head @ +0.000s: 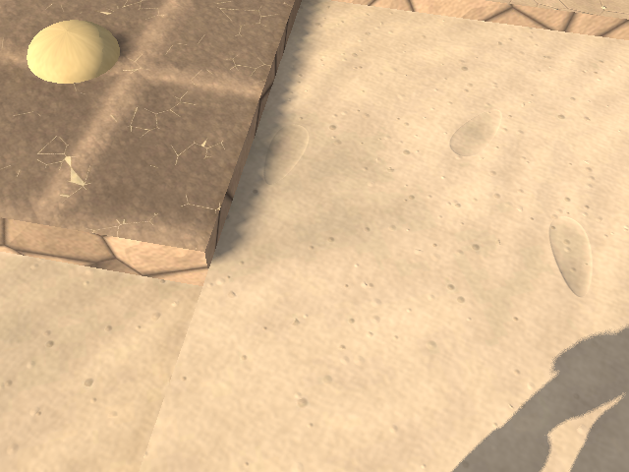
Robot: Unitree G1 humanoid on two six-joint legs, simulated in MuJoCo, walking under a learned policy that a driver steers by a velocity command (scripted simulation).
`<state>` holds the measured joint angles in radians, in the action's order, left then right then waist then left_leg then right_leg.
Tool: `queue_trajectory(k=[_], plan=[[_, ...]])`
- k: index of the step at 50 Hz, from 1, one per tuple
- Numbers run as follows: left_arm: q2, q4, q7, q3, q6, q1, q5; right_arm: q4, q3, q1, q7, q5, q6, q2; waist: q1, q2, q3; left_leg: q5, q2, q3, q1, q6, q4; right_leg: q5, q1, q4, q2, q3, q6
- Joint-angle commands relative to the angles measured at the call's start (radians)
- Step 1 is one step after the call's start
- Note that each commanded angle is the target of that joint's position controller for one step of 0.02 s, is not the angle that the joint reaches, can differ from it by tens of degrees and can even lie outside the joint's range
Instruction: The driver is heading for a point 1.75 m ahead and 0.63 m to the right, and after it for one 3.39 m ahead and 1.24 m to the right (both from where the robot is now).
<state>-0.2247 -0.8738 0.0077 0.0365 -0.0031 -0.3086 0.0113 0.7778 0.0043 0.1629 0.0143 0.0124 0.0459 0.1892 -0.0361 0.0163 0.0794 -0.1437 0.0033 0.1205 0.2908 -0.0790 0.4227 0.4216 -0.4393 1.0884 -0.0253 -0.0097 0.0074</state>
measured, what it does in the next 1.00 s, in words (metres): steps on the spot, turning right: right foot, then left foot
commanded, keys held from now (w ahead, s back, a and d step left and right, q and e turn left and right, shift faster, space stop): e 0.80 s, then no key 0.20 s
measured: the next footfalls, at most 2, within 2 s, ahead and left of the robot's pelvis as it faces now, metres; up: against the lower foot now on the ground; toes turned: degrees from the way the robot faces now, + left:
right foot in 0.30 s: +0.06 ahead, -0.13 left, +0.00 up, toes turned -14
left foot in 0.82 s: +0.12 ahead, +0.06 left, +0.00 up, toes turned -32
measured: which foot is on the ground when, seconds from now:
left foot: down 0.00-0.30, up 0.32-0.80, down 0.82-1.00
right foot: up 0.00-0.28, down 0.30-0.82, up 0.84-1.00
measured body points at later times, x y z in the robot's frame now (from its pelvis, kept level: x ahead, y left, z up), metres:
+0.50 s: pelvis +0.02 -0.04 +0.00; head +0.05 -0.08 +0.45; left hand +0.20 +0.20 -0.10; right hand +0.05 -0.33 -0.14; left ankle +0.05 +0.10 -0.67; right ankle +0.02 -0.12 -0.74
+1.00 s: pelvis +0.03 +0.00 +0.00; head +0.07 +0.01 +0.45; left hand +0.27 +0.18 -0.13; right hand -0.01 -0.29 -0.09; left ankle +0.08 +0.08 -0.74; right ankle -0.06 -0.10 -0.67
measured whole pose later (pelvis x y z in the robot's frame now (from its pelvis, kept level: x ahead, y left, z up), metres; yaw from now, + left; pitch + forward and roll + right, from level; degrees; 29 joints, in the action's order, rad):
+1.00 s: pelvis +0.03 +0.00 +0.00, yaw -32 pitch +0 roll -1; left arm -0.31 -0.75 -0.02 0.09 -0.06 -0.21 0.02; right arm 0.71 0.03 0.21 0.03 0.02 -0.01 0.24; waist 0.00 0.06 0.05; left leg -0.21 -0.01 0.01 0.21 -0.05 0.42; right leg 0.42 -0.45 1.04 0.13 -0.13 0.03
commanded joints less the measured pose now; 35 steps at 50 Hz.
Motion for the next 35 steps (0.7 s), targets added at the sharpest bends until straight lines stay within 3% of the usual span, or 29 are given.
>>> queue_trajectory(k=[1, 6, 10, 13, 14, 15, 16, 17, 18, 20, 22, 25, 30, 35], plan=[[-0.057, 0.013, -0.006, 0.032, -0.024, -0.148, 0.007, -0.044, 0.042, 0.015, 0.012, 0.003, 0.020, 0.145, -0.029, -0.109, -0.167, 0.686, 0.274, -0.080, -0.060, -0.131, -0.128, -0.075, 0.056, 0.032, 0.001, 0.015, 0.013], [-0.053, 0.080, -0.025, 0.031, -0.052, 0.001, 0.020, -0.027, 0.048, 0.036, 0.020, 0.015, -0.005, 0.140, 0.008, -0.160, -0.108, 0.260, 0.278, -0.033, -0.028, -0.131, -0.162, -0.146, 0.018, -0.171, -0.033, 0.041, 0.008], [-0.072, 0.127, -0.037, 0.033, -0.056, 0.061, 0.018, -0.017, 0.068, 0.072, 0.015, 0.021, -0.032, 0.183, 0.039, -0.145, -0.115, 0.144, 0.330, -0.053, -0.065, -0.136, -0.119, -0.067, 0.053, -0.287, -0.022, 0.074, -0.016], [-0.076, 0.154, -0.038, 0.036, -0.048, 0.063, 0.012, -0.016, 0.083, 0.063, 0.014, 0.014, -0.049, 0.215, 0.035, -0.132, -0.113, 0.101, 0.346, -0.048, -0.081, -0.099, -0.040, -0.048, 0.121, -0.431, -0.005, 0.098, -0.046], [-0.075, 0.153, -0.036, 0.036, -0.037, 0.041, 0.011, -0.011, 0.087, 0.065, 0.013, 0.012, -0.055, 0.220, 0.019, -0.099, -0.116, 0.053, 0.325, -0.017, -0.059, -0.056, 0.026, -0.123, 0.189, -0.546, 0.011, 0.100, -0.059], [-0.113, 0.144, -0.028, 0.045, -0.021, 0.012, 0.016, 0.001, 0.087, 0.107, 0.009, 0.020, -0.063, 0.201, 0.016, 0.013, -0.116, -0.053, 0.270, 0.029, -0.016, 0.011, 0.159, -0.209, 0.251, -0.691, -0.020, 0.004, -0.077], [-0.226, 0.162, -0.014, 0.066, -0.006, -0.001, 0.025, -0.025, 0.070, 0.144, 0.001, 0.028, -0.073, 0.124, 0.043, 0.283, -0.119, -0.393, 0.141, 0.115, 0.165, 0.090, 0.444, -0.500, 0.334, -0.781, -0.284, -0.343, -0.134], [-0.310, 0.152, -0.009, 0.096, -0.012, -0.062, 0.009, -0.080, 0.064, 0.033, 0.013, 0.013, -0.091, 0.131, -0.027, 0.301, -0.084, -0.537, -0.008, -0.013, 0.307, 0.111, 0.587, -0.713, 0.289, -0.788, -0.377, -0.490, -0.304], [-0.264, 0.140, -0.006, 0.088, -0.017, -0.079, 0.004, -0.076, 0.067, 0.011, 0.015, 0.014, -0.101, 0.153, -0.020, 0.154, -0.078, -0.475, 0.024, -0.093, 0.329, 0.117, 0.674, -0.690, 0.302, -0.778, -0.332, -0.413, -0.319], [-0.201, 0.167, 0.000, 0.069, -0.030, 0.060, 0.000, -0.055, 0.071, 0.026, 0.011, -0.001, -0.088, 0.153, 0.042, 0.097, -0.064, -0.309, 0.039, -0.138, 0.315, 0.111, 0.656, -0.579, 0.278, -0.779, -0.204, -0.283, -0.251], [-0.168, 0.190, 0.001, 0.059, -0.029, 0.106, -0.010, -0.040, 0.080, 0.059, 0.006, 0.022, -0.086, 0.175, 0.054, 0.094, -0.118, -0.244, 0.020, -0.129, 0.287, 0.114, 0.685, -0.663, 0.309, -0.759, -0.159, -0.240, -0.237], [-0.188, 0.185, -0.004, 0.067, -0.019, 0.066, -0.011, -0.052, 0.076, 0.053, 0.004, 0.011, -0.093, 0.155, 0.042, 0.058, -0.147, -0.230, 0.013, -0.144, 0.288, 0.126, 0.647, -0.644, 0.345, -0.752, -0.155, -0.263, -0.242], [-0.209, 0.186, -0.004, 0.076, -0.026, 0.030, 0.002, -0.084, 0.070, 0.003, 0.012, 0.009, -0.098, 0.153, 0.005, 0.097, -0.122, -0.253, 0.000, -0.161, 0.275, 0.128, 0.489, -0.441, 0.333, -0.768, -0.153, -0.358, -0.259], [-0.227, 0.199, -0.016, 0.085, -0.034, 0.058, 0.011, -0.110, 0.063, 0.000, 0.018, -0.002, -0.083, 0.156, 0.003, 0.106, -0.131, -0.276, -0.036, -0.164, 0.154, 0.104, 0.353, -0.439, 0.264, -0.739, -0.133, -0.436, -0.250]])
Velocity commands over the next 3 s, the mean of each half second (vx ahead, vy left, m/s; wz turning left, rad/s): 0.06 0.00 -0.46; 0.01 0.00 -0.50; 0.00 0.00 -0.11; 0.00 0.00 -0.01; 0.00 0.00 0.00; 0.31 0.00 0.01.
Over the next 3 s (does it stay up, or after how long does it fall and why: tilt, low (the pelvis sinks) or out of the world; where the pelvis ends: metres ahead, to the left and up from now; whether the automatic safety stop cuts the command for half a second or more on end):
stays up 0.12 -0.10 0.00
